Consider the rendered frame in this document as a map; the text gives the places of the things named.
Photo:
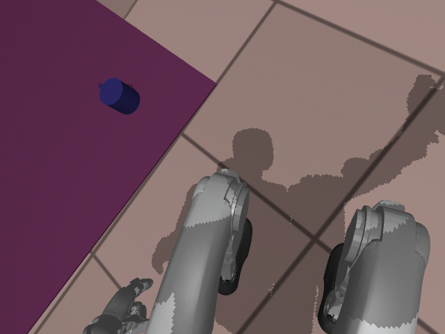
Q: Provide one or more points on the left robot arm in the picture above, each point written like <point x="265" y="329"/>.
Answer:
<point x="104" y="324"/>

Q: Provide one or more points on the right robot foot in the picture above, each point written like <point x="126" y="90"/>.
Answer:
<point x="325" y="320"/>

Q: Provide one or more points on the left robot hand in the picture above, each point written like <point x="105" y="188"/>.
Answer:
<point x="131" y="314"/>

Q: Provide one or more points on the left robot foot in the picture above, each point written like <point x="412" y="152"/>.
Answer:
<point x="227" y="287"/>

